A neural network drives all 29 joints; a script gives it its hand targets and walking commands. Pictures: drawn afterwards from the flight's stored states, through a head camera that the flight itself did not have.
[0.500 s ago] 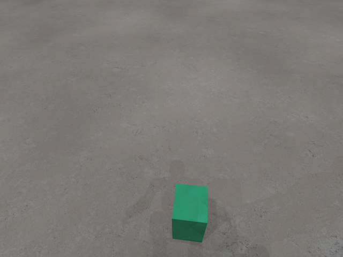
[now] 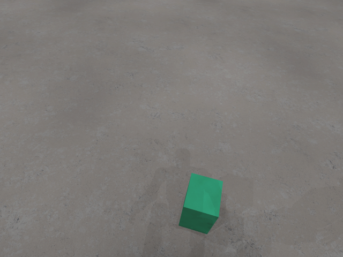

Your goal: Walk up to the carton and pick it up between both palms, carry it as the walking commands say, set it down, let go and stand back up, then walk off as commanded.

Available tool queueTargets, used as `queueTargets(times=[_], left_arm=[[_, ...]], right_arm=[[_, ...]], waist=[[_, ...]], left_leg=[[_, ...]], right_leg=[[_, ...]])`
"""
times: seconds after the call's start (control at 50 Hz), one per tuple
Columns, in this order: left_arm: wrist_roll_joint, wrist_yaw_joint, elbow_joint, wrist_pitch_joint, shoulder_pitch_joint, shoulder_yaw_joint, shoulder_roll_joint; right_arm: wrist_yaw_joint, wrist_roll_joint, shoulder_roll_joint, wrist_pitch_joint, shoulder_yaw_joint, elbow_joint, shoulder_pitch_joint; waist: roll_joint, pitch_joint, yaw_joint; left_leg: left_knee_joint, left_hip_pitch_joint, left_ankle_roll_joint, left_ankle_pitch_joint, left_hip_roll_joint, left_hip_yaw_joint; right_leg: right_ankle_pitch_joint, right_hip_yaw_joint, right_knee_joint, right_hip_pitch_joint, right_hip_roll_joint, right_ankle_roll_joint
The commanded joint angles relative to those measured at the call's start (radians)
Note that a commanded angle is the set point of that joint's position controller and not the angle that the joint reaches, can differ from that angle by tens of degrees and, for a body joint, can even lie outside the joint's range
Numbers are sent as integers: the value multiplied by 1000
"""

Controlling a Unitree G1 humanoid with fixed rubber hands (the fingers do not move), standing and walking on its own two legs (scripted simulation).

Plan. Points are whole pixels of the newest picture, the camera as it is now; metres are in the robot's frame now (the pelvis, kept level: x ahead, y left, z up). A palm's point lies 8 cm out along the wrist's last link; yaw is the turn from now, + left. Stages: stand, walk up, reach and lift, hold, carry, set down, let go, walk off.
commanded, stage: walk off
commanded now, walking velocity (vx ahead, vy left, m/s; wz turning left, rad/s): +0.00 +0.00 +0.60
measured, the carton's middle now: (199, 204) +0.48 -0.17 -0.62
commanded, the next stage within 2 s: none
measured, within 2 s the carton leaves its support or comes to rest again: neither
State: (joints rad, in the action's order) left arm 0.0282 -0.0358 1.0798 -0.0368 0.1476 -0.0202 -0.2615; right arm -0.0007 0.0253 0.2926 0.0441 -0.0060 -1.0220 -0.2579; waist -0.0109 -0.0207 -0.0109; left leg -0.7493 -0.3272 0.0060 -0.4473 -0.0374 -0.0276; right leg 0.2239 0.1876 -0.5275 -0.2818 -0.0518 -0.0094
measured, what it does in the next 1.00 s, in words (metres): steps on the spot, turning left: right foot, then left foot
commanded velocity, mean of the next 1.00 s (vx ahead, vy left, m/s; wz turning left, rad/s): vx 0.00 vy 0.00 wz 0.60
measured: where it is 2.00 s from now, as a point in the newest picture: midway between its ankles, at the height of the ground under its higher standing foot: outside the picture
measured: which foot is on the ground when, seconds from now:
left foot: down 0.00-0.48, up 0.50-0.84, down 0.86-1.00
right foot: down 0.00-0.02, up 0.04-0.46, down 0.48-0.86, up 0.88-1.00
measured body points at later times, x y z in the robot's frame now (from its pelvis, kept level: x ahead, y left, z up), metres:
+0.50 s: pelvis -0.01 +0.00 +0.00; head +0.01 -0.01 +0.45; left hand +0.01 +0.29 -0.12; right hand +0.11 -0.26 -0.14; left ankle +0.00 +0.13 -0.73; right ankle +0.00 -0.12 -0.73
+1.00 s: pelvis -0.03 +0.03 +0.00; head -0.02 +0.07 +0.45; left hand -0.16 +0.28 -0.15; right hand +0.21 -0.12 -0.12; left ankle -0.09 +0.10 -0.73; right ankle +0.02 -0.11 -0.66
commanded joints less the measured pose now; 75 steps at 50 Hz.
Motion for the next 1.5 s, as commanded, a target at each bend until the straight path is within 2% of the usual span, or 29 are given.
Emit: queueTargets(times=[0.0, 0.04, 0.12, 0.18, 0.2, 0.26, 0.32, 0.4, 0.42, 0.44, 0.46, 0.48, 0.56, 0.66, 0.78, 0.8, 0.82, 0.84, 0.86, 0.88, 0.94, 1.02, 1.1, 1.22, 1.26, 1.3, 1.34, 1.42, 1.48], left_arm=[[-8, -1, -126, -9, -4, -33, -121], [-5, 8, -157, -21, -66, -49, -126], [-10, 22, -118, 0, 18, -35, -54], [-22, 0, -147, 0, -9, -42, -85], [-18, 4, -152, 10, -2, -47, -84], [-23, -1, -174, 8, -26, -46, -108], [-27, -5, -178, 23, 23, -39, -82], [-41, -16, -161, 38, 131, -46, -101], [-26, -21, -151, 37, 138, -69, -189], [-6, -17, -152, 38, 175, -95, -285], [6, -24, -189, 29, 109, -87, -281], [0, -18, -198, 26, 106, -84, -291], [-5, -4, -246, 26, -36, -42, -127], [3, 4, -208, 38, 136, -79, -220], [-4, -2, -190, 28, 222, -82, -207], [-1, 12, -194, 20, 164, -94, -207], [-21, 15, -216, 18, 198, -81, -162], [-12, 30, -261, 15, 134, -65, -100], [-1, 15, -277, 0, 44, -64, -95], [-17, 19, -306, 0, -11, -61, -91], [-23, 27, -246, 1, 76, -62, -87], [-10, 23, -206, -1, 116, -51, -37], [-9, 14, -247, 4, 41, -68, -80], [-28, -13, -250, 21, 54, -67, -50], [-26, -7, -220, 38, 165, -75, -82], [-1, -21, -207, 50, 204, -81, -182], [-13, -8, -239, 41, 168, -75, -190], [-10, -16, -281, 32, 20, -56, -107], [-13, -3, -283, 27, 59, -74, -139]], right_arm=[[5, 30, 270, -14, -72, 94, -86], [15, 28, 255, -18, -66, 97, -38], [32, 15, 219, -5, -70, 143, 60], [30, 4, 209, -30, -82, 126, -30], [28, 0, 219, -19, -83, 117, 10], [28, 9, 224, -2, -100, 121, -31], [30, 18, 167, -21, -87, 121, -25], [18, -2, 186, 6, -109, 142, 55], [6, -4, 165, -2, -99, 163, 45], [10, -10, 90, -9, -83, 200, 107], [14, -13, 80, -10, -89, 200, 117], [21, 15, 109, -5, -99, 173, 46], [-35, 18, 94, 6, -96, 130, 10], [-34, -20, 46, 14, -71, 181, 111], [-29, -6, 19, 23, -66, 179, 147], [-21, -1, 51, 11, -76, 146, 56], [-14, 9, 153, -11, -97, 154, 9], [5, 24, 295, -9, -132, 131, -44], [2, -14, 227, -16, -119, 123, -76], [2, -13, 203, -17, -118, 126, -67], [26, 1, 168, -10, -96, 174, 141], [21, 1, 129, -7, -94, 166, 87], [15, 3, 174, 9, -100, 150, 59], [9, -1, 164, -10, -110, 137, 59], [13, -6, 122, -4, -102, 187, 141], [19, -22, -52, -15, -63, 215, 137], [12, 7, 98, 8, -94, 172, 68], [-34, 8, 75, 12, -114, 109, -8], [-30, 4, 71, 23, -109, 140, 63]], waist=[[421, -23, -44], [301, -43, -15], [95, 38, 27], [96, 55, -5], [128, 77, 15], [174, 57, -48], [176, 72, -10], [155, 115, 45], [29, 62, 19], [-199, 72, 61], [-234, 46, 58], [-97, 69, 30], [-186, -53, -21], [-197, 40, 57], [-154, 53, 84], [-119, 85, 18], [96, 101, -33], [343, 108, -39], [143, 158, -72], [189, 135, -99], [172, 8, 15], [81, 14, 0], [180, -21, -36], [145, 60, -10], [171, 77, 54], [-322, 63, 45], [-137, 82, 37], [-201, -10, -35], [-202, -29, 20]], left_leg=[[491, 133, -113, 220, -343, -550], [527, -56, -178, 290, -324, -477], [449, 49, -156, 311, -169, -307], [386, 95, -181, 609, -194, -300], [385, 86, -158, 505, -130, -236], [430, 159, -175, 406, -185, -396], [385, 259, -198, 663, -192, -443], [371, 108, -95, 444, -124, -407], [294, -50, -36, 370, -53, -342], [93, -218, 13, 212, 61, -205], [-116, -284, 35, -111, 129, -44], [-222, -174, 37, -113, 80, -91], [-344, -215, 66, 13, 14, -19], [-87, -180, 86, -18, 32, 82], [138, -12, 36, 36, 57, 167], [358, 121, 4, 180, 9, 118], [424, 335, -41, 455, -168, -116], [381, 547, -168, 1073, -404, -439], [324, 469, -223, 1072, -355, -289], [339, 363, -249, 1010, -337, -251], [415, 162, -153, 626, -187, -137], [424, 171, -197, 608, -171, -173], [443, 100, -180, 344, -162, -256], [336, 223, -203, 737, -193, -368], [240, 28, -101, 530, -103, -287], [-120, -301, 13, -113, 138, -69], [-305, -186, 7, -129, 60, -77], [-426, -210, 68, 24, 39, -5], [-448, -176, 90, 53, 30, 28]], right_leg=[[344, 35, -304, -366, 6, 88], [339, -166, -506, -267, -18, 79], [189, -182, -562, -261, -18, 88], [207, -183, -487, -225, -11, 92], [167, -172, -452, -187, 4, 91], [203, -189, -360, -223, 28, 110], [254, -194, -236, -197, 36, 90], [74, -185, 93, 73, 30, 69], [-23, -240, 208, 212, -19, 56], [-13, -455, 287, 287, -265, 8], [-108, -580, 306, 214, -447, -115], [63, -489, 322, 73, -457, -101], [-4, -238, 262, 18, -211, -82], [-643, -86, 101, 251, -222, -95], [-569, -100, -3, 223, -334, -83], [-465, -39, -145, 193, -305, -28], [-201, 19, -323, -50, -209, 70], [422, 55, -547, -393, -43, 125], [438, -140, -604, -330, -99, 99], [390, -138, -619, -299, -97, 100], [242, -155, -569, -236, -122, 99], [226, -110, -441, -176, -59, 116], [176, -160, -364, -180, -16, 97], [190, -153, -129, -94, 18, 74], [-23, -125, 103, 158, 4, 71], [-340, -538, 253, 396, -419, -12], [-328, -436, 223, 225, -393, -80], [-299, -142, 189, 156, -219, -43], [-174, -92, 231, 81, -261, -31]])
